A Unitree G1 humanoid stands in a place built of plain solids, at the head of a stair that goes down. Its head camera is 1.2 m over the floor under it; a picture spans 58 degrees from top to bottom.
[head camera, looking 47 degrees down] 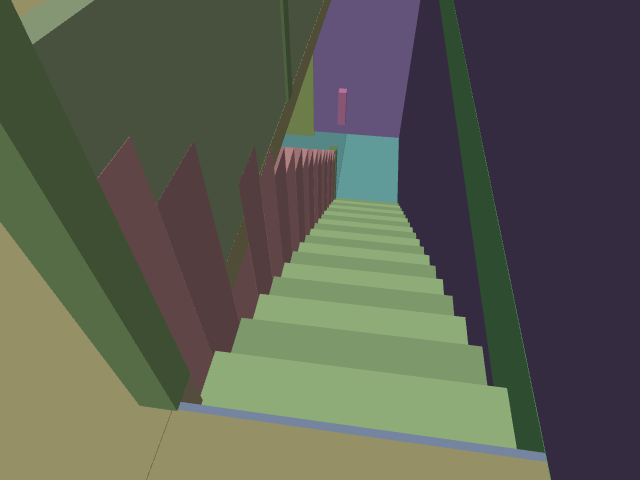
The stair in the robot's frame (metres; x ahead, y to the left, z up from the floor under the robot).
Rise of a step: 0.18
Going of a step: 0.26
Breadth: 1.00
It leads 8 degrees to the right of straight ahead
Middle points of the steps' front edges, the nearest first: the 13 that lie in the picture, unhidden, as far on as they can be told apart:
0.43 -0.09 0.00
0.69 -0.13 -0.18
0.95 -0.16 -0.37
1.20 -0.20 -0.55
1.46 -0.23 -0.74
1.72 -0.27 -0.92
1.98 -0.30 -1.11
2.23 -0.34 -1.29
2.49 -0.37 -1.48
2.75 -0.41 -1.66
3.01 -0.44 -1.85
3.26 -0.48 -2.03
3.52 -0.52 -2.22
